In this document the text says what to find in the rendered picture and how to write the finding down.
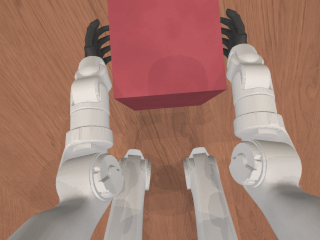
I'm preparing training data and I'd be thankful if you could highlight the robot left thigh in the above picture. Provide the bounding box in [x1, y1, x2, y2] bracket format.
[103, 155, 152, 240]

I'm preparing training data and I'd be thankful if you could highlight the left robot shin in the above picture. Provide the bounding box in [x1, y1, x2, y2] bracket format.
[119, 149, 145, 168]

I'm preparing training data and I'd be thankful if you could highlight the robot left forearm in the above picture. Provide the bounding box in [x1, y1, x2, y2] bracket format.
[56, 56, 114, 179]

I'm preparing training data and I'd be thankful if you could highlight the left robot upper arm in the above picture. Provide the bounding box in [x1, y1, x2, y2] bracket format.
[7, 152, 124, 240]

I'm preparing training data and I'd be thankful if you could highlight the robot left hand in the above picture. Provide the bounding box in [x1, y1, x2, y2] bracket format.
[84, 19, 112, 65]

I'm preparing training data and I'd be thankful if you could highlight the robot right hand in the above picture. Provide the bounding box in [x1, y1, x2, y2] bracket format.
[220, 8, 248, 58]

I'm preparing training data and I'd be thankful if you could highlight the right robot upper arm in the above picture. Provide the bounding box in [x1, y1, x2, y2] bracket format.
[229, 139, 320, 240]

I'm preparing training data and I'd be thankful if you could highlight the robot right forearm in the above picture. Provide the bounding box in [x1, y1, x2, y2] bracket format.
[226, 43, 302, 168]

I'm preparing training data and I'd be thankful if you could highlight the carton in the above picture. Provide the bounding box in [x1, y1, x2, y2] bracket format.
[107, 0, 227, 111]

